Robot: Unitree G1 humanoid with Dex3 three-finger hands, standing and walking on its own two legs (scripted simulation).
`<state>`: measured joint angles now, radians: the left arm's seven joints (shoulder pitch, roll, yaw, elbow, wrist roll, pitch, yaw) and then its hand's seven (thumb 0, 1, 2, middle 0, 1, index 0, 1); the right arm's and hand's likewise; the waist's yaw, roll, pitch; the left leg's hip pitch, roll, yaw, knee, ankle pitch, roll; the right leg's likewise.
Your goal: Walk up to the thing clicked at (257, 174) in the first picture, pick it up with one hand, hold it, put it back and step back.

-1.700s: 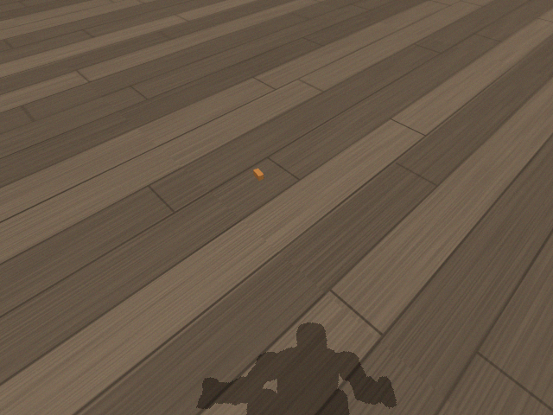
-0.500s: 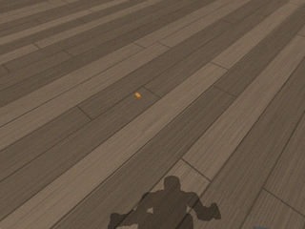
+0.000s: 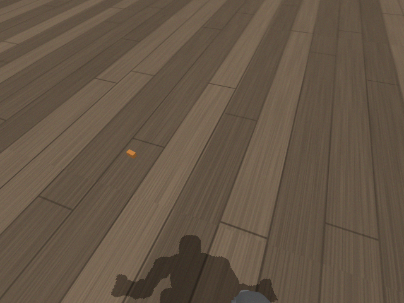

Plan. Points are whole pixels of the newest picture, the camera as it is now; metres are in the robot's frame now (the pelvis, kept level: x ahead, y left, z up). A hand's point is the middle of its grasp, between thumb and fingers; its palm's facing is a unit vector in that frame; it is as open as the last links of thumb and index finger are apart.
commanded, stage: walk up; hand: left
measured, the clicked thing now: (131, 153) +1.19 +0.41 -0.76
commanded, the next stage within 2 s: none
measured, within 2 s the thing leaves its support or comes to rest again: neither
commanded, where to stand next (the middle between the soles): +0.73 +0.42 m, yaw -35 degrees
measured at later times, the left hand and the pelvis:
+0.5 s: hand (46, 259) +0.29 +0.38 -0.14, palm faces -0.21 -0.84 -0.50, open 7.4 cm; pelvis +0.20 +0.10 -0.02, yaw -12 degrees
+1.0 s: hand (45, 175) +0.56 +0.47 -0.14, palm faces -0.35 -0.75 -0.56, open 7.4 cm; pelvis +0.37 +0.22 -0.04, yaw -23 degrees
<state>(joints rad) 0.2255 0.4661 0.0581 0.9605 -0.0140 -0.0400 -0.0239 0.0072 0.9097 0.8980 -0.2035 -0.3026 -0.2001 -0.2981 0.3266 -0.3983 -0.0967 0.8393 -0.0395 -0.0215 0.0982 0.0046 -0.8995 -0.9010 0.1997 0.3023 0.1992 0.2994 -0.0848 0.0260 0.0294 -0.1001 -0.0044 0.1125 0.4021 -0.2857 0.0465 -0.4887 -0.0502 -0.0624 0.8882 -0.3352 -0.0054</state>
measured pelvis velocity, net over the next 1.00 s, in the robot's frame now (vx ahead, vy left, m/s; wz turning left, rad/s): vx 0.37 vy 0.22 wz -0.39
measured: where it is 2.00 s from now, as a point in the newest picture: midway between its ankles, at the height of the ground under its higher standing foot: (106, 229)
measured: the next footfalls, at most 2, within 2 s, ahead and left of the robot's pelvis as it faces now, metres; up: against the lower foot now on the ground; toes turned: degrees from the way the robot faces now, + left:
right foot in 0.14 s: +0.18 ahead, -0.09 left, +0.00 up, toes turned -11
left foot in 0.56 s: +0.41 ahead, +0.27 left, +0.00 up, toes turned -9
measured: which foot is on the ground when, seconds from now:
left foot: down 0.00-0.18, up 0.20-0.54, down 0.56-0.98, up 1.00-1.00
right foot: up 0.00-0.12, down 0.14-0.58, up 0.60-0.96, down 0.98-1.00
